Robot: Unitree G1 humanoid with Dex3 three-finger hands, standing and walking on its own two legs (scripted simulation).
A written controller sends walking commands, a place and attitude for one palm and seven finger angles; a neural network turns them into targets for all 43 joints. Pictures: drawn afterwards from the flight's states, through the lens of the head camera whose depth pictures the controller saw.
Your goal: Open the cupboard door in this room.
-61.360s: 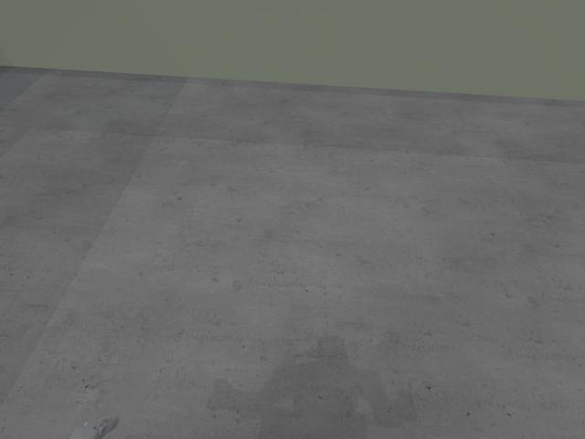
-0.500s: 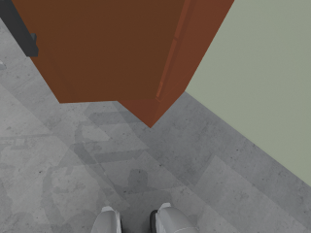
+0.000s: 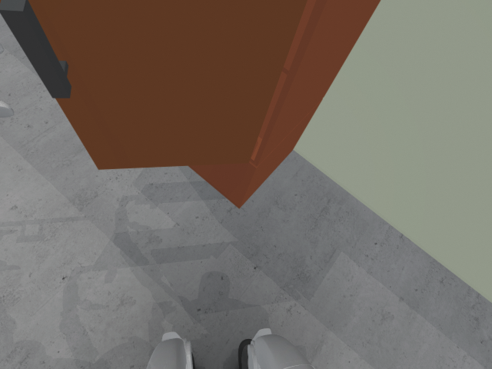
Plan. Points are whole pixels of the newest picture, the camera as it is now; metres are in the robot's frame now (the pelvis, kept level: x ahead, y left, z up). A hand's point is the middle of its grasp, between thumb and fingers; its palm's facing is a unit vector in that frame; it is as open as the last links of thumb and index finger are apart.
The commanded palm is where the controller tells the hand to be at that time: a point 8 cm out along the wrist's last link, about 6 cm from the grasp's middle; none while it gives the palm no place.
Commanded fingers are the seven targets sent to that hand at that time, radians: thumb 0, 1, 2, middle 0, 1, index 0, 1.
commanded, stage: move the hooked fingers beside the handle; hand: left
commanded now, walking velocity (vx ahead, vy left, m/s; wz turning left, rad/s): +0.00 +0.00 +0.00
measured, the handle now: (43, 43) +0.57 +0.24 +0.10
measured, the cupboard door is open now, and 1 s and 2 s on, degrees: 47 47 47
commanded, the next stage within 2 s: slide the fingers in behind the handle in 0.48 s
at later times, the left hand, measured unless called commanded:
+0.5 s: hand out of the picture +0.51 +0.30 +0.11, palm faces +0.05 -1.00 -0.01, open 14.0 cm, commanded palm +0.51 +0.34 +0.10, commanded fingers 0.00 -0.50 0.30 -0.30 -1.20 -0.30 -1.20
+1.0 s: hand (2, 66) +0.52 +0.28 +0.11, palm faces +0.04 -1.00 +0.01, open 14.0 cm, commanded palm +0.51 +0.31 +0.10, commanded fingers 0.00 -0.50 0.30 -0.30 -1.20 -0.30 -1.20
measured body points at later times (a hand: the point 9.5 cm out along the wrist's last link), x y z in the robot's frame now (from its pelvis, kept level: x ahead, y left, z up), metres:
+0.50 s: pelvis -0.02 +0.00 -0.01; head +0.14 +0.04 +0.41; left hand +0.50 +0.35 +0.12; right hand -0.05 -0.27 -0.09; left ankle +0.00 +0.08 -0.68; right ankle -0.01 -0.14 -0.68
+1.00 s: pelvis -0.01 +0.00 -0.01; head +0.15 +0.05 +0.41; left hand +0.52 +0.34 +0.11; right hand -0.04 -0.27 -0.09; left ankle +0.00 +0.08 -0.68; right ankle -0.01 -0.14 -0.68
